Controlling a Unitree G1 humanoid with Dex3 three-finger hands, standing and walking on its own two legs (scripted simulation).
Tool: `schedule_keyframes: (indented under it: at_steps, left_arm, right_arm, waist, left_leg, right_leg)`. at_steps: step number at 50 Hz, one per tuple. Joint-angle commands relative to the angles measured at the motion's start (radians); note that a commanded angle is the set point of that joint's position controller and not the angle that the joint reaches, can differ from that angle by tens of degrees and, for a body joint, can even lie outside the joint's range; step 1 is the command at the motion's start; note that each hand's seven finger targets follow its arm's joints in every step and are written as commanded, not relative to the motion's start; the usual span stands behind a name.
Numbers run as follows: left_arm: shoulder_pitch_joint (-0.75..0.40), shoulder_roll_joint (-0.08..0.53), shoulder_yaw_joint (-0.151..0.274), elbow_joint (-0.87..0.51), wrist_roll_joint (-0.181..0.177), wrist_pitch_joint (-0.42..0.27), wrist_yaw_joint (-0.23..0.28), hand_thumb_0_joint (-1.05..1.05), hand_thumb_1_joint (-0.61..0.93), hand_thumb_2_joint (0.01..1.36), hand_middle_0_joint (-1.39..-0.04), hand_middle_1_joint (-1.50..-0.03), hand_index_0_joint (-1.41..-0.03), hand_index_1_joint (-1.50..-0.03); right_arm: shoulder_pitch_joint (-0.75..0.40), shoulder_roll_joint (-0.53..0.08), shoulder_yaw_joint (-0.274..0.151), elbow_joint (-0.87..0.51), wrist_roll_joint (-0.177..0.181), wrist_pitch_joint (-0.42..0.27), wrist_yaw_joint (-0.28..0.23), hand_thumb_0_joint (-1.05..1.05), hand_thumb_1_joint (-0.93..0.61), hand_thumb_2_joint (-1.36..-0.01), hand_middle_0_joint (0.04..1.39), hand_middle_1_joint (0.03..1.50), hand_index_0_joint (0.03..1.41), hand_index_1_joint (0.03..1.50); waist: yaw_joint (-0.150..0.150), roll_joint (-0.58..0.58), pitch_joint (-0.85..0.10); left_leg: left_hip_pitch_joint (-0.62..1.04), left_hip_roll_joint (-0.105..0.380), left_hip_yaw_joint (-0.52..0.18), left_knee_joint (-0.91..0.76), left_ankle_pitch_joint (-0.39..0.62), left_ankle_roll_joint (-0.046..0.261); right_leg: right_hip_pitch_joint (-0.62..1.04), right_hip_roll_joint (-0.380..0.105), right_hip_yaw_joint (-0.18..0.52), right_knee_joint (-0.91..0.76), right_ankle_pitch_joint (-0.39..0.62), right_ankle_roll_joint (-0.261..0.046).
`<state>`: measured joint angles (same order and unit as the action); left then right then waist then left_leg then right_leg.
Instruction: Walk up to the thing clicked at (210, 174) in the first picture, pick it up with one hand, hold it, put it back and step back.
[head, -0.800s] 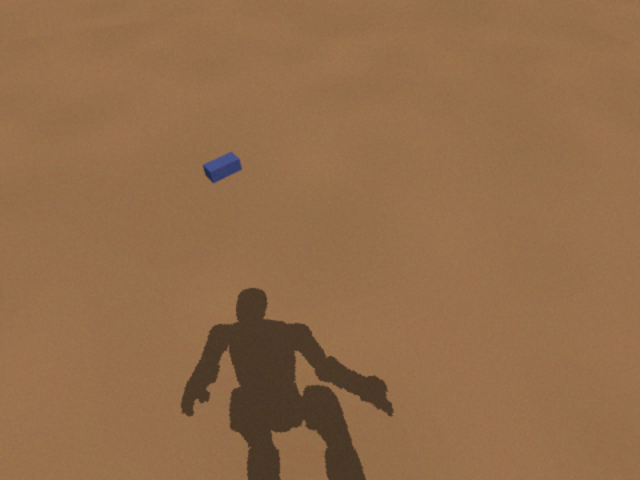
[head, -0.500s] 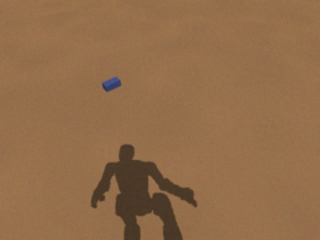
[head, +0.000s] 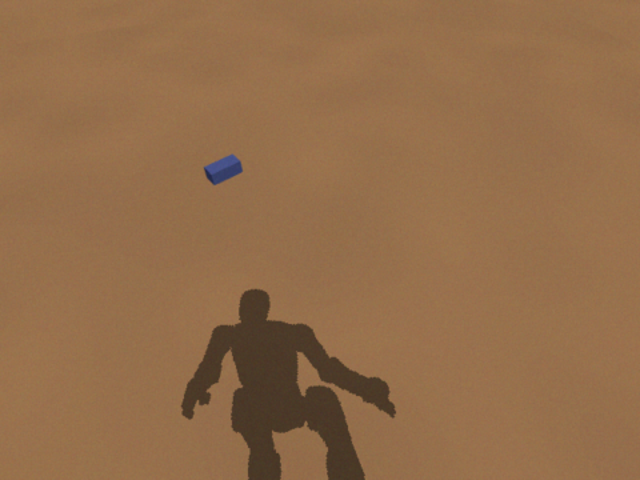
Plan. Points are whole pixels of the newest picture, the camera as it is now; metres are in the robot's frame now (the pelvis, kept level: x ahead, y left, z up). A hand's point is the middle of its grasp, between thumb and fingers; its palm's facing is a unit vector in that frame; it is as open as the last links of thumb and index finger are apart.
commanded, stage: stand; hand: left
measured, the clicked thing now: (223, 169) +1.59 +0.51 -0.75
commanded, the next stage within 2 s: walk up in 0.32 s
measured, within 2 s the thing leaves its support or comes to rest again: neither
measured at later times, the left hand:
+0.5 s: hand out of the picture +0.07 +0.29 -0.15, palm faces +0.15 -0.93 -0.33, open 7.4 cm
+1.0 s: hand (91, 409) +0.25 +0.39 -0.15, palm faces +0.24 -0.93 -0.28, open 7.4 cm
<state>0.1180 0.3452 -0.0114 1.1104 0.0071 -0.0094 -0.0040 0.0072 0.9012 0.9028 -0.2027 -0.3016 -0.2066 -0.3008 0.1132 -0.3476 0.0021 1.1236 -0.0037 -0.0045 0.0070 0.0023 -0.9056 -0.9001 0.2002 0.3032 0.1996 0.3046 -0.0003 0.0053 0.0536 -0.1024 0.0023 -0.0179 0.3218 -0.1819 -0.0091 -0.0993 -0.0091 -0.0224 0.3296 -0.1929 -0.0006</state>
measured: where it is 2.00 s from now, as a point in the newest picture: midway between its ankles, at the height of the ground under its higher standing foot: (298, 313)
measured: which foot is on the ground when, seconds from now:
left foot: down 0.00-0.36, up 0.38-0.64, down 0.66-1.00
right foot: down 0.00-0.68, up 0.70-1.00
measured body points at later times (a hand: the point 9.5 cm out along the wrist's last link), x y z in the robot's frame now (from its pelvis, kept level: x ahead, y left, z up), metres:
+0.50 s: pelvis +0.02 +0.01 +0.00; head +0.02 +0.03 +0.45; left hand +0.06 +0.34 -0.12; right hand +0.12 -0.31 -0.11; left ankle +0.04 +0.14 -0.70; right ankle -0.01 -0.12 -0.75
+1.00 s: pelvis +0.23 +0.10 -0.01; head +0.23 +0.12 +0.44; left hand +0.24 +0.43 -0.13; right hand +0.32 -0.21 -0.11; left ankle +0.12 +0.20 -0.75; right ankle +0.41 -0.03 -0.70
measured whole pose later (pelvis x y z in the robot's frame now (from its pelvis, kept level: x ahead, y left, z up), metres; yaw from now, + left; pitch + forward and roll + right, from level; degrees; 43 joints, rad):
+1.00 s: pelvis +0.23 +0.10 -0.01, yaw +19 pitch -2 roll +1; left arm 0.16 0.44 0.08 0.89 0.04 0.02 -0.14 0.01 0.90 0.90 -0.20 -0.30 -0.21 -0.30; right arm 0.45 -0.37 -0.04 0.91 0.00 -0.11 0.04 0.00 -0.90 -0.90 0.21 0.30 0.21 0.31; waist -0.02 -0.09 0.05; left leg -0.05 0.00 0.01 0.41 -0.33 0.00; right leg -0.59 -0.15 0.02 0.84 -0.16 0.01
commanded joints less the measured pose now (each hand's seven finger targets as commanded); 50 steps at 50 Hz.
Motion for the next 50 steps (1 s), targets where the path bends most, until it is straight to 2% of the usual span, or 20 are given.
schedule_keyframes:
  at_steps: [1,15,16,17,18,19,20,21,24,27,30,32,33,34,35,36,39,41,46,50]
  left_arm:
    - [-0.043,0.213,0.047,-0.055,0.001,-0.024,0.015,0.000,0.900,0.900,-0.200,-0.300,-0.200,-0.300]
    - [-0.038,0.209,0.046,-0.056,0.002,-0.022,0.014,0.000,0.900,0.900,-0.200,-0.300,-0.200,-0.300]
    - [-0.001,0.356,0.148,-0.125,0.023,-0.038,-0.024,0.000,0.900,0.900,-0.200,-0.300,-0.200,-0.300]
    - [0.030,0.345,0.157,-0.127,0.040,-0.038,-0.037,0.000,0.900,0.900,-0.200,-0.300,-0.200,-0.300]
    - [0.081,0.372,0.175,-0.120,0.041,-0.038,-0.039,0.000,0.900,0.900,-0.200,-0.300,-0.200,-0.300]
    - [0.086,0.390,0.185,-0.142,0.042,-0.041,-0.039,0.000,0.900,0.900,-0.200,-0.300,-0.200,-0.300]
    - [0.043,0.368,0.181,-0.180,0.041,-0.049,-0.044,0.000,0.900,0.900,-0.200,-0.300,-0.200,-0.300]
    - [0.022,0.344,0.176,-0.191,0.037,-0.050,-0.048,0.000,0.900,0.900,-0.200,-0.300,-0.200,-0.300]
    - [-0.080,0.329,0.180,-0.239,0.050,-0.057,-0.056,0.000,0.900,0.900,-0.200,-0.300,-0.200,-0.300]
    - [-0.126,0.367,0.191,-0.287,0.058,-0.055,-0.072,0.000,0.900,0.900,-0.200,-0.300,-0.200,-0.300]
    - [-0.156,0.360,0.192,-0.295,0.056,-0.045,-0.080,0.000,0.900,0.900,-0.200,-0.300,-0.200,-0.300]
    - [-0.106,0.289,0.173,-0.291,0.059,-0.033,-0.080,0.000,0.900,0.900,-0.200,-0.300,-0.200,-0.300]
    - [-0.061,0.220,0.149,-0.291,0.057,-0.025,-0.086,0.000,0.900,0.900,-0.200,-0.300,-0.200,-0.300]
    - [-0.054,0.167,0.125,-0.314,0.053,-0.023,-0.094,0.000,0.900,0.900,-0.200,-0.300,-0.200,-0.300]
    - [-0.069,0.234,0.127,-0.338,0.033,-0.026,-0.095,0.000,0.900,0.900,-0.200,-0.300,-0.200,-0.300]
    - [-0.055,0.298,0.129,-0.341,0.044,-0.028,-0.091,0.000,0.900,0.900,-0.200,-0.300,-0.200,-0.300]
    - [-0.004,0.339,0.147,-0.256,0.016,-0.024,-0.091,0.000,0.900,0.900,-0.200,-0.300,-0.200,-0.300]
    - [0.041,0.331,0.152,-0.238,0.014,-0.008,-0.103,0.000,0.900,0.900,-0.200,-0.300,-0.200,-0.300]
    - [-0.052,0.295,0.151,-0.317,0.028,0.000,-0.124,0.000,0.900,0.900,-0.200,-0.300,-0.200,-0.300]
    - [-0.190,0.238,0.140,-0.384,0.027,-0.016,-0.129,0.000,0.900,0.900,-0.200,-0.300,-0.200,-0.300]
  right_arm:
    - [-0.041,-0.203,-0.039,-0.056,-0.004,-0.026,-0.018,0.000,-0.900,-0.900,0.200,0.300,0.200,0.300]
    - [-0.037,-0.205,-0.037,-0.061,-0.004,-0.026,-0.018,0.000,-0.900,-0.900,0.200,0.300,0.200,0.300]
    - [0.000,-0.321,-0.115,-0.143,-0.006,-0.036,0.014,0.000,-0.900,-0.900,0.200,0.300,0.200,0.300]
    - [-0.084,-0.298,-0.110,-0.173,-0.016,-0.034,0.029,0.000,-0.900,-0.900,0.200,0.300,0.200,0.300]
    - [-0.157,-0.260,-0.098,-0.220,-0.026,-0.031,0.032,0.000,-0.900,-0.900,0.200,0.300,0.200,0.300]
    - [-0.183,-0.245,-0.098,-0.248,-0.032,-0.033,0.037,0.000,-0.900,-0.900,0.200,0.300,0.200,0.300]
    - [-0.152,-0.268,-0.113,-0.258,-0.034,-0.038,0.044,0.000,-0.900,-0.900,0.200,0.300,0.200,0.300]
    - [-0.135,-0.279,-0.128,-0.251,-0.039,-0.043,0.051,0.000,-0.900,-0.900,0.200,0.300,0.200,0.300]
    - [0.004,-0.283,-0.148,-0.239,-0.023,-0.043,0.081,0.000,-0.900,-0.900,0.200,0.300,0.200,0.300]
    - [0.066,-0.273,-0.157,-0.254,-0.019,-0.034,0.100,0.000,-0.900,-0.900,0.200,0.300,0.200,0.300]
    - [0.191,-0.263,-0.173,-0.228,-0.017,-0.045,0.093,0.000,-0.900,-0.900,0.200,0.300,0.200,0.300]
    - [0.382,-0.309,-0.197,-0.161,-0.023,-0.057,0.066,0.000,-0.900,-0.900,0.200,0.300,0.200,0.300]
    - [0.478,-0.373,-0.215,-0.144,-0.028,-0.061,0.046,0.000,-0.900,-0.900,0.200,0.300,0.200,0.300]
    - [0.507,-0.465,-0.224,-0.164,-0.032,-0.061,0.028,0.000,-0.900,-0.900,0.200,0.300,0.200,0.300]
    - [0.374,-0.485,-0.208,-0.233,-0.010,-0.072,0.030,0.000,-0.900,-0.900,0.200,0.300,0.200,0.300]
    - [0.237,-0.511,-0.206,-0.277,0.014,-0.076,0.028,0.000,-0.900,-0.900,0.200,0.300,0.200,0.300]
    - [0.192,-0.405,-0.157,-0.296,0.000,-0.114,0.014,0.000,-0.900,-0.900,0.200,0.300,0.200,0.300]
    - [0.200,-0.377,-0.147,-0.294,0.009,-0.126,0.011,0.000,-0.900,-0.900,0.200,0.300,0.200,0.300]
    - [0.276,-0.373,-0.149,-0.301,0.005,-0.146,-0.001,0.000,-0.900,-0.900,0.200,0.300,0.200,0.300]
    - [0.351,-0.366,-0.150,-0.294,0.007,-0.148,-0.012,0.000,-0.900,-0.900,0.200,0.300,0.200,0.300]
  waist:
    - [0.002,-0.012,-0.069]
    - [0.004,0.000,-0.061]
    - [0.052,-0.041,-0.125]
    - [0.100,-0.043,-0.035]
    - [0.142,-0.185,0.018]
    - [0.152,-0.272,0.018]
    - [0.134,-0.196,0.037]
    - [0.121,-0.131,0.048]
    - [0.031,-0.141,0.004]
    - [-0.004,-0.199,-0.004]
    - [-0.057,-0.146,0.003]
    - [-0.127,0.092,-0.086]
    - [-0.176,0.288,-0.085]
    - [-0.171,0.453,-0.020]
    - [-0.105,0.277,0.027]
    - [-0.044,0.239,0.077]
    - [0.012,0.070,0.070]
    - [0.030,0.085,0.069]
    - [-0.005,0.081,0.058]
    - [-0.047,0.069,0.042]
  left_leg:
    - [0.001,0.121,-0.087,-0.046,0.142,0.029]
    - [0.000,0.122,-0.087,-0.052,0.150,0.029]
    - [-0.212,0.067,-0.157,0.041,-0.366,0.092]
    - [-0.465,0.030,-0.098,0.091,-0.402,0.052]
    - [-0.650,-0.020,0.042,0.290,-0.291,0.025]
    - [-0.696,0.026,0.049,0.507,-0.236,0.044]
    - [-0.697,0.084,0.030,0.570,-0.223,0.022]
    - [-0.656,0.110,0.007,0.578,-0.213,0.013]
    - [-0.555,0.134,0.005,0.566,-0.158,0.011]
    - [-0.353,0.144,0.062,0.431,-0.122,0.009]
    - [-0.054,0.089,0.155,0.348,0.022,0.004]
    - [0.202,0.010,0.178,0.326,-0.066,0.032]
    - [0.307,0.034,0.054,0.232,-0.259,0.073]
    - [0.232,0.242,-0.391,0.002,-0.667,0.123]
    - [0.061,0.403,-0.819,-0.245,-0.820,0.221]
    - [-0.018,0.508,-0.939,-0.323,-0.838,0.307]
    - [-0.128,0.304,-0.437,-0.148,-0.479,0.203]
    - [-0.206,0.237,-0.279,-0.160,-0.404,0.163]
    - [-0.069,0.228,-0.201,-0.154,-0.239,0.202]
    - [0.002,0.214,-0.121,-0.051,0.162,0.182]
  right_leg:
    - [0.009,-0.122,0.102,-0.056,0.133,-0.027]
    - [0.002,-0.117,0.099,-0.059,0.142,-0.026]
    - [0.152,-0.075,0.024,0.036,-0.402,-0.046]
    - [0.233,-0.126,0.079,0.001,-0.544,-0.079]
    - [0.289,-0.264,0.211,-0.164,-0.669,-0.129]
    - [0.236,-0.440,0.369,-0.257,-0.681,-0.205]
    - [0.191,-0.499,0.388,-0.256,-0.611,-0.246]
    - [0.124,-0.477,0.353,-0.246,-0.548,-0.247]
    - [0.104,-0.346,0.119,-0.217,-0.490,-0.193]
    - [-0.068,-0.300,-0.018,-0.185,-0.484,-0.161]
    - [-0.283,-0.258,-0.105,-0.043,-0.528,-0.141]
    - [-0.386,-0.171,-0.165,0.342,-0.426,-0.130]
    - [-0.536,-0.094,-0.183,0.657,-0.418,-0.113]
    - [-0.698,-0.005,-0.121,0.911,-0.448,-0.080]
    - [-0.699,-0.004,0.029,0.950,-0.356,-0.062]
    - [-0.688,-0.082,0.105,0.961,-0.322,-0.054]
    - [-0.552,-0.159,0.135,0.839,-0.148,-0.022]
    - [-0.463,-0.159,0.091,0.761,-0.060,-0.005]
    - [-0.544,-0.145,0.052,0.562,0.030,0.028]
    - [-0.492,-0.126,0.033,0.354,0.092,0.001]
